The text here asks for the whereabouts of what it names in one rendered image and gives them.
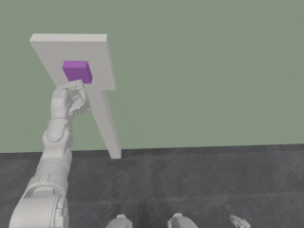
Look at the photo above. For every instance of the robot left hand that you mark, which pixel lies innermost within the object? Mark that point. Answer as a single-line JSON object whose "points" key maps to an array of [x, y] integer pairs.
{"points": [[62, 106]]}

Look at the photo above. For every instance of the left robot forearm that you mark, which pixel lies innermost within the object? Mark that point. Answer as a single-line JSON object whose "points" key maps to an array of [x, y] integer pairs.
{"points": [[53, 168]]}

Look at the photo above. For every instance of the panel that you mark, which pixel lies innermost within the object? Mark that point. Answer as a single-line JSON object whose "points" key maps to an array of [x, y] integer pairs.
{"points": [[55, 48]]}

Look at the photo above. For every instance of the robot thigh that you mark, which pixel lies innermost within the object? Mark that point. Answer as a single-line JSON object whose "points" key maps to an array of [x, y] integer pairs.
{"points": [[120, 223], [180, 222]]}

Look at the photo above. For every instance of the robot left thigh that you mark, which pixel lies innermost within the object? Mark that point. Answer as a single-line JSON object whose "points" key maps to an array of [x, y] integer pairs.
{"points": [[120, 223]]}

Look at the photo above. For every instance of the robot right thigh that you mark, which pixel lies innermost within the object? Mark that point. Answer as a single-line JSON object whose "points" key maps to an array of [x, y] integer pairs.
{"points": [[180, 222]]}

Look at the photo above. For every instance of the robot right hand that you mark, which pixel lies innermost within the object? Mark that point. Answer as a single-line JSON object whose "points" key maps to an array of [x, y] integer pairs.
{"points": [[238, 222]]}

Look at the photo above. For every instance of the left robot upper arm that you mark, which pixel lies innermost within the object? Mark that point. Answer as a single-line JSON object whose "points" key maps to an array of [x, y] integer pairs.
{"points": [[41, 212]]}

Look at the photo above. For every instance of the button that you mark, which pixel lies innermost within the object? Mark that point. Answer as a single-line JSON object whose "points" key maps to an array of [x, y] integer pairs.
{"points": [[77, 70]]}

